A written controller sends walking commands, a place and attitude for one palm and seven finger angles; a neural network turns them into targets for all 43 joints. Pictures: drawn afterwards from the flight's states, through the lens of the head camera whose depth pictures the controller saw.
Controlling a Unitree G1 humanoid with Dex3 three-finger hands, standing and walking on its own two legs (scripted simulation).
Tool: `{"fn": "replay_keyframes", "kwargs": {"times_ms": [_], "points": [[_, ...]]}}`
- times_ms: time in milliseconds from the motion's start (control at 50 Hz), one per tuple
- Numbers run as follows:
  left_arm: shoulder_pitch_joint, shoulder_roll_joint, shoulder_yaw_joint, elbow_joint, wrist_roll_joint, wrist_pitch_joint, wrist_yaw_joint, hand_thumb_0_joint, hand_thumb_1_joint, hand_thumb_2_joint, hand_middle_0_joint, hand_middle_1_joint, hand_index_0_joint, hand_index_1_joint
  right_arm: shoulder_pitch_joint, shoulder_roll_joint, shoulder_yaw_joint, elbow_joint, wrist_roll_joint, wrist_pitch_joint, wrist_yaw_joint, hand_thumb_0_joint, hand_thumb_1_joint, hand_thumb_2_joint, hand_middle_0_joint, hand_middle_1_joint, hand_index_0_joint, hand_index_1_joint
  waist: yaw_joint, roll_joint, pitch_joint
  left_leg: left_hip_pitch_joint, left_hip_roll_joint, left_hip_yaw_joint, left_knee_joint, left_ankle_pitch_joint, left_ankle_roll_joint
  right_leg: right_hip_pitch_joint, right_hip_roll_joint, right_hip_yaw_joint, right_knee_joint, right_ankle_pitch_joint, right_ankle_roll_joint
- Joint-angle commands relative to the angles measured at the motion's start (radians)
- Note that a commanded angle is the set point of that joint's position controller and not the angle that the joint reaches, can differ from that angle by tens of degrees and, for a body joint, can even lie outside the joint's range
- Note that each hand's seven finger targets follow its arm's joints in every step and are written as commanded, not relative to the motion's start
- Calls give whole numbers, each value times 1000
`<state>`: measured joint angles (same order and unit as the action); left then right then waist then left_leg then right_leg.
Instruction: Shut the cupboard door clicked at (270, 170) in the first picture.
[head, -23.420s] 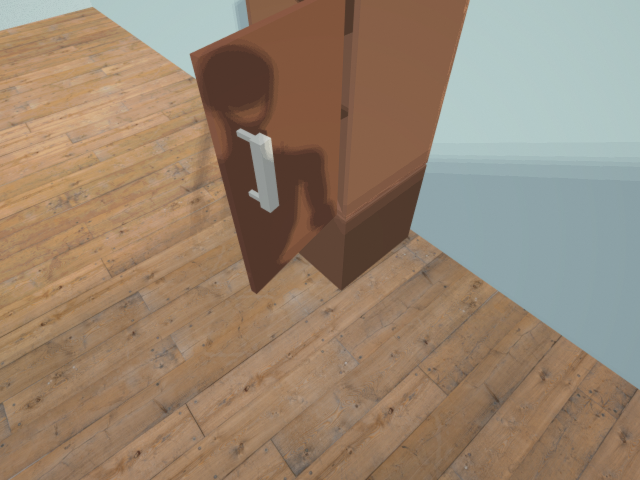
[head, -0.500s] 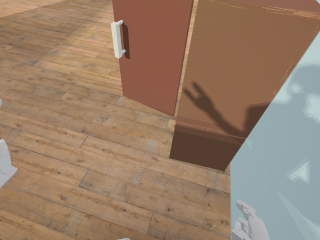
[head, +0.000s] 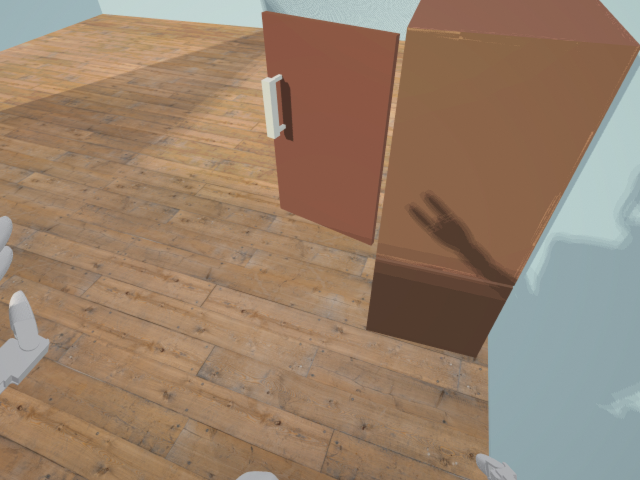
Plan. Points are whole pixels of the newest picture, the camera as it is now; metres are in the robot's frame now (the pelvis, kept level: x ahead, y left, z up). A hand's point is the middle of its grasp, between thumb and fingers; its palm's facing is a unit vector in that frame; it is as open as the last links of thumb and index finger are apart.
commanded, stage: stop stepping back and stand still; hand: left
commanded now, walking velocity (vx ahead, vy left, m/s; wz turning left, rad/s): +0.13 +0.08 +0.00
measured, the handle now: (276, 106) +0.99 +0.21 +0.03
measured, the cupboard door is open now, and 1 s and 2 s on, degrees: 75 75 75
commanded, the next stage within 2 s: let the arm hang, fingers relaxed in 1.08 s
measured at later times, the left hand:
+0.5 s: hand (23, 321) +0.22 +0.32 +0.16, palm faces +0.44 -0.77 -0.47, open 7.4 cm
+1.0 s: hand out of the picture +0.18 +0.35 +0.15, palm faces +0.46 -0.78 -0.43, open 7.4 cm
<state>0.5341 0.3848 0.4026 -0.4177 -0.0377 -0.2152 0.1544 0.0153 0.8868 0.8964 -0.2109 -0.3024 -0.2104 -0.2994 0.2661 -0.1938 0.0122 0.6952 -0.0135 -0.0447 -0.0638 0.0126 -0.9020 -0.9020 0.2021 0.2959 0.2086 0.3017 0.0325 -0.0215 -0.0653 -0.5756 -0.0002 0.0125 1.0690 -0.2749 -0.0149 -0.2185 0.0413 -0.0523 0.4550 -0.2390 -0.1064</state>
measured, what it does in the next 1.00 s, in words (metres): steps on the spot: left foot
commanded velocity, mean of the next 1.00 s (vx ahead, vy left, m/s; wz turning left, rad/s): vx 0.01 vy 0.00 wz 0.00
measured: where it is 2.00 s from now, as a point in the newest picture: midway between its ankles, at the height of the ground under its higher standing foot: outside the picture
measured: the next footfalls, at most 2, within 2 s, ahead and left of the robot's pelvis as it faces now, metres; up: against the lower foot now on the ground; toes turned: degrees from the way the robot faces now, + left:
left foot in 0.22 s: +0.02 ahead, +0.18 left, +0.00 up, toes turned +4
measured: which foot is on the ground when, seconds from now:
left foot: up 0.00-0.20, down 0.22-1.00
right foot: down 0.00-1.00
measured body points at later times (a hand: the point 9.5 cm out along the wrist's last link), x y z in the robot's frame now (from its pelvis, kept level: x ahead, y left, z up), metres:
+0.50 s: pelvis +0.02 +0.05 -0.01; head +0.03 +0.06 +0.44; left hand +0.19 +0.36 +0.18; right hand +0.18 -0.18 -0.09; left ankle -0.02 +0.17 -0.74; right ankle +0.01 -0.05 -0.74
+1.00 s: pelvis -0.02 +0.08 +0.00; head -0.01 +0.10 +0.45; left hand +0.15 +0.39 +0.18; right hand +0.15 -0.14 -0.09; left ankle -0.02 +0.17 -0.74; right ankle +0.01 -0.05 -0.74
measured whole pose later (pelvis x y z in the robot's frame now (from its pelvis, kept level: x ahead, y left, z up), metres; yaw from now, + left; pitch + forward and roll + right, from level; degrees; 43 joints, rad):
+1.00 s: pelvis -0.02 +0.08 +0.00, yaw +1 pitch +0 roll -1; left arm 0.54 0.39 0.41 -0.48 -0.04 -0.19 0.17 0.02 0.89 0.90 -0.21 -0.30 -0.21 -0.30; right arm 0.22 -0.19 0.02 0.61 0.01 -0.06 -0.06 0.01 -0.90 -0.90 0.20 0.30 0.21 0.30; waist 0.01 -0.02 0.02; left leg -0.22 0.00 0.07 0.49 -0.27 0.03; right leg -0.24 -0.02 -0.05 0.45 -0.20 0.01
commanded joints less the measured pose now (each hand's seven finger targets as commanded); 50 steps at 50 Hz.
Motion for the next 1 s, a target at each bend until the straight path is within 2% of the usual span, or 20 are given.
{"fn": "replay_keyframes", "kwargs": {"times_ms": [0,40,80,120,140,180,200,220,240,260,280,320,360,400,440,500,660,680,760,980], "points": [[-154,181,89,-70,5,-46,35,0,900,900,-200,-300,-200,-300,-140,-124,-57,-173,6,-77,-41,0,-900,-900,200,300,200,300,-32,-83,60,6,16,42,-217,-26,16,-4,-263,309,-284,-298,32],[-159,183,88,-125,8,-47,46,0,900,900,-200,-300,-200,-300,-140,-123,-60,-189,5,-90,-41,0,-900,-900,200,300,200,300,-21,-148,24,77,2,76,-341,-58,28,42,-259,308,-284,-301,33],[-140,194,102,-180,11,-44,56,0,900,900,-200,-300,-200,-300,-145,-119,-59,-201,4,-100,-39,0,-900,-900,200,300,200,300,-8,-154,-5,150,3,93,-474,-85,41,91,-269,293,-238,-226,11],[-138,199,111,-235,10,-45,64,0,900,900,-200,-300,-200,-300,-131,-124,-62,-205,0,-106,-33,0,-900,-900,200,300,200,300,-19,-93,-23,277,-1,95,-621,-30,50,77,-240,253,-168,-145,16],[-117,198,115,-249,6,-45,66,0,900,900,-200,-300,-200,-300,-122,-131,-67,-208,3,-106,-32,0,-900,-900,200,300,200,300,-23,-43,-27,353,13,75,-684,-9,59,53,-211,232,-120,-80,38],[-95,201,123,-289,0,-53,66,0,900,900,-200,-300,-200,-300,-126,-163,-84,-222,12,-101,-28,0,-900,-900,200,300,200,300,-28,84,-67,473,128,-58,-706,162,86,13,-135,157,28,82,87],[-85,210,135,-288,-1,-54,63,0,900,900,-200,-300,-200,-300,-139,-174,-87,-227,22,-96,-24,0,-900,-900,200,300,200,300,-25,112,-73,490,172,-101,-660,263,97,-19,-105,140,60,147,113],[-33,203,138,-228,-6,-48,53,0,900,900,-200,-300,-200,-300,-135,-178,-88,-225,32,-89,-18,0,-900,-900,200,300,200,300,-23,67,-69,442,173,-93,-643,268,83,8,-98,144,51,156,124],[-17,211,155,-227,-4,-40,50,0,900,900,-200,-300,-200,-300,-134,-150,-73,-218,29,-84,-18,0,-900,-900,200,300,200,300,-43,168,-45,377,136,-40,-645,229,75,35,-91,124,42,189,97],[-21,227,175,-239,-4,-38,49,0,900,900,-200,-300,-200,-300,-130,-146,-66,-216,27,-84,-17,0,-900,-900,200,300,200,300,-45,196,-14,304,116,-25,-640,194,64,74,-101,126,31,222,89],[-27,210,156,-235,-2,-39,48,0,900,900,-200,-300,-200,-300,-133,-137,-62,-214,29,-80,-13,0,-900,-900,200,300,200,300,-49,123,10,255,101,-13,-615,174,53,107,-118,148,16,258,80],[-21,207,151,-221,-5,-40,48,0,900,900,-200,-300,-200,-300,-120,-136,-68,-216,30,-72,-5,0,-900,-900,200,300,200,300,-54,-20,-12,254,57,17,-544,161,29,123,-180,217,-20,319,47],[-11,229,170,-237,-6,-41,49,0,900,900,-200,-300,-200,-300,-127,-132,-67,-219,28,-66,-1,0,-900,-900,200,300,200,300,-55,-17,-39,280,49,15,-554,199,17,136,-207,218,-4,429,34],[13,213,158,-256,-9,-43,47,0,900,900,-200,-300,-200,-300,-131,-127,-62,-228,26,-60,-2,0,-900,-900,200,300,200,300,-53,31,-60,330,73,5,-600,316,22,139,-162,152,45,479,59],[18,215,160,-279,-9,-43,45,0,900,900,-200,-300,-200,-300,-133,-127,-56,-235,24,-56,-3,0,-900,-900,200,300,200,300,-47,88,-70,364,113,-25,-623,436,32,127,-110,94,73,456,87],[14,217,166,-288,-8,-41,41,0,900,900,-200,-300,-200,-300,-132,-125,-52,-235,23,-57,-4,0,-900,-900,200,300,200,300,-45,124,-74,356,130,-30,-631,482,28,135,-85,57,80,418,96],[20,218,175,-296,-13,-34,37,0,900,900,-200,-300,-200,-300,-133,-121,-48,-236,23,-59,-5,0,-900,-900,200,300,200,300,-41,116,-71,312,119,-29,-668,359,13,161,-82,44,51,358,99],[19,191,153,-290,-14,-34,35,0,900,900,-200,-300,-200,-300,-132,-116,-45,-238,23,-57,-6,0,-900,-900,200,300,200,300,-43,120,-59,299,120,-30,-675,342,11,160,-80,44,50,343,101],[11,209,168,-289,-11,-34,35,0,900,900,-200,-300,-200,-300,-136,-120,-46,-238,22,-59,-9,0,-900,-900,200,300,200,300,-37,127,-40,264,120,-44,-712,243,14,162,-76,38,30,278,104],[-51,167,118,-265,-1,-38,37,0,900,900,-200,-300,-200,-300,-141,-119,-43,-238,22,-72,-17,0,-900,-900,200,300,200,300,-34,129,6,204,107,-56,-763,1,26,145,-79,57,-18,144,108]]}}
